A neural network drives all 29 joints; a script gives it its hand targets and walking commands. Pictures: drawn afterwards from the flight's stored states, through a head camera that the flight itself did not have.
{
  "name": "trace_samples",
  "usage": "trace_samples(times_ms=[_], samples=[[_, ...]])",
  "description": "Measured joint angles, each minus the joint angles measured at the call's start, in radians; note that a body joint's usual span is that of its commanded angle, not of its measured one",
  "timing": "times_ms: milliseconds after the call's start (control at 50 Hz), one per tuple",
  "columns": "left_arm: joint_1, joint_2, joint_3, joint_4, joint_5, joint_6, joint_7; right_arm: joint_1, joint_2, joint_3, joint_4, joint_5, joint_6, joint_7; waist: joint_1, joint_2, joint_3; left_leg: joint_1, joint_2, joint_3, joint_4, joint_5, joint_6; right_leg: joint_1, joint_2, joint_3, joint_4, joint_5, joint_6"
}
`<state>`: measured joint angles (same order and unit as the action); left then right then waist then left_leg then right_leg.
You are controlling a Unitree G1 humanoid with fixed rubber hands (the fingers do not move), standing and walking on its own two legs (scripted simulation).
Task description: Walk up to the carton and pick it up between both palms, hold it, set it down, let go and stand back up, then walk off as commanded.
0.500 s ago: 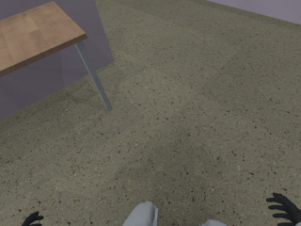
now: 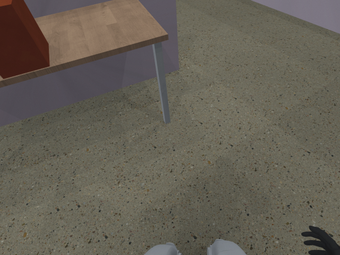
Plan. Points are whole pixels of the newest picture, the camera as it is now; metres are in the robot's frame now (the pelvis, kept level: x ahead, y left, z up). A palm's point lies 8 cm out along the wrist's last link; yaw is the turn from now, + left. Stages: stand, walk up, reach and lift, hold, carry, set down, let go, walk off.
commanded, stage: walk up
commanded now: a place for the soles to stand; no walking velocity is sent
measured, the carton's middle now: (9, 33) +0.95 +0.66 +0.09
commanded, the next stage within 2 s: none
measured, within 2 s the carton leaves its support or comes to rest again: neither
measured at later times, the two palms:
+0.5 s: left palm out of the picture +0.02 +0.53 -0.08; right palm (243, 228) +0.19 -0.15 -0.10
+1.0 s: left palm out of the picture -0.07 +0.65 -0.07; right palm (160, 168) +0.37 +0.06 -0.10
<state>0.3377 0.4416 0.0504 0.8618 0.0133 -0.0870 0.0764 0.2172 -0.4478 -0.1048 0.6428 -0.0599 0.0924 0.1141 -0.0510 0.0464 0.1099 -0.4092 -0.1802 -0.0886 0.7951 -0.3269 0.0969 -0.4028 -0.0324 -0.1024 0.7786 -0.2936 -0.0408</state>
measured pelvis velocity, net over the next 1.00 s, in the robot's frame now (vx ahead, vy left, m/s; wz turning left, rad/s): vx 0.09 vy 0.30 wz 0.45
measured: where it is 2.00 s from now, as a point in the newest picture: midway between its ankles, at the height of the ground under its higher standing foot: outside the picture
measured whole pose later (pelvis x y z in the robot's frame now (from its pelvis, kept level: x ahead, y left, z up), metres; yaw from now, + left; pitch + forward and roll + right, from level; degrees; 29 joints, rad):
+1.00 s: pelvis +0.09 +0.30 -0.03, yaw +26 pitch -5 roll -3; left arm 0.37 0.52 0.08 0.90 0.04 -0.12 0.06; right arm 0.13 -0.53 -0.13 0.80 -0.03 0.04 0.11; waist 0.04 0.12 0.09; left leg -0.57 0.11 -0.04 0.96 -0.34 0.00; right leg -0.28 -0.26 -0.18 0.94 -0.52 0.10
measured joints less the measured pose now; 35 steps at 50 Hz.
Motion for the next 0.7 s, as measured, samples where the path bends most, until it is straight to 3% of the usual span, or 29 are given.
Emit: trace_samples(times_ms=[60,140,220,280,320,360,400,440,480,540,620,660,700], samples=[[0.009,0.023,0.018,-0.008,0.019,0.000,0.005,0.022,0.014,-0.001,0.037,-0.006,-0.002,-0.004,0.017,0.039,-0.022,-0.074,0.025,0.018,0.195,-0.123,-0.058,0.029,-0.018,-0.046,-0.017,-0.029,0.010],[-0.014,0.056,0.042,-0.042,0.018,-0.017,0.018,0.038,-0.007,0.006,0.075,-0.012,-0.002,0.012,0.053,0.070,-0.029,-0.143,0.121,0.023,0.360,-0.091,-0.095,0.072,-0.069,-0.095,-0.026,-0.049,0.034],[-0.006,0.077,0.053,-0.049,0.019,-0.023,0.013,0.006,-0.046,-0.010,0.092,0.001,-0.001,0.028,0.059,0.090,-0.044,-0.145,0.227,-0.009,0.294,-0.076,-0.118,0.083,-0.131,-0.112,0.014,-0.079,0.073],[-0.012,0.093,0.053,-0.040,0.030,-0.017,0.001,-0.020,-0.072,-0.025,0.100,0.015,-0.005,0.035,0.053,0.087,-0.054,-0.106,0.280,0.000,0.162,-0.142,-0.108,0.085,-0.198,-0.118,0.066,-0.116,0.100],[-0.023,0.105,0.049,-0.028,0.035,-0.008,-0.008,-0.032,-0.079,-0.036,0.111,0.025,-0.012,0.036,0.057,0.060,-0.055,-0.088,0.272,0.054,0.135,-0.057,-0.123,0.084,-0.259,-0.099,0.111,-0.149,0.107],[-0.022,0.115,0.049,-0.013,0.040,0.010,-0.012,-0.033,-0.074,-0.039,0.116,0.027,-0.027,0.031,0.065,0.015,-0.058,-0.073,0.224,0.109,0.166,-0.046,-0.110,0.060,-0.298,-0.020,0.187,-0.237,0.067],[-0.038,0.105,0.042,0.024,0.027,0.031,-0.008,-0.008,-0.063,-0.033,0.117,0.034,-0.044,0.017,0.036,0.011,-0.087,-0.094,0.191,0.106,0.199,-0.088,-0.084,-0.001,-0.240,0.050,0.334,-0.340,0.038],[-0.071,0.095,0.028,0.051,0.013,0.036,-0.008,0.011,-0.035,-0.018,0.137,0.040,-0.045,0.002,0.012,-0.001,-0.087,-0.083,0.165,0.099,0.181,-0.088,-0.061,-0.061,-0.169,0.070,0.461,-0.295,0.018],[-0.086,0.087,0.015,0.054,0.001,0.025,-0.013,0.030,-0.003,0.002,0.151,0.036,-0.045,-0.013,-0.001,-0.032,-0.080,-0.049,0.141,0.110,0.136,-0.072,-0.051,-0.106,-0.130,0.052,0.497,-0.226,0.013],[-0.086,0.067,0.004,0.048,-0.012,0.004,-0.024,0.068,0.020,0.018,0.161,0.030,-0.056,-0.027,-0.023,-0.059,-0.084,-0.017,0.107,0.114,0.083,-0.060,-0.037,-0.135,-0.099,0.003,0.433,-0.199,0.011],[-0.064,0.035,0.000,0.036,-0.015,-0.016,-0.029,0.095,0.008,0.022,0.151,0.018,-0.063,-0.033,-0.030,-0.060,-0.077,-0.006,0.078,0.127,0.078,-0.078,-0.017,-0.101,-0.065,-0.017,0.222,-0.210,-0.010],[-0.055,0.007,-0.003,0.034,-0.011,-0.033,-0.021,0.096,-0.014,0.012,0.146,0.014,-0.055,-0.036,-0.030,-0.006,-0.053,-0.016,0.095,0.106,0.129,-0.113,-0.015,-0.057,-0.039,-0.043,0.121,-0.085,-0.020],[-0.045,-0.007,-0.004,0.022,0.009,-0.044,-0.012,0.099,-0.016,0.002,0.157,0.017,-0.047,-0.043,-0.017,0.045,-0.032,-0.045,0.085,0.032,0.242,-0.173,-0.035,-0.029,-0.026,-0.076,0.122,-0.090,-0.002]])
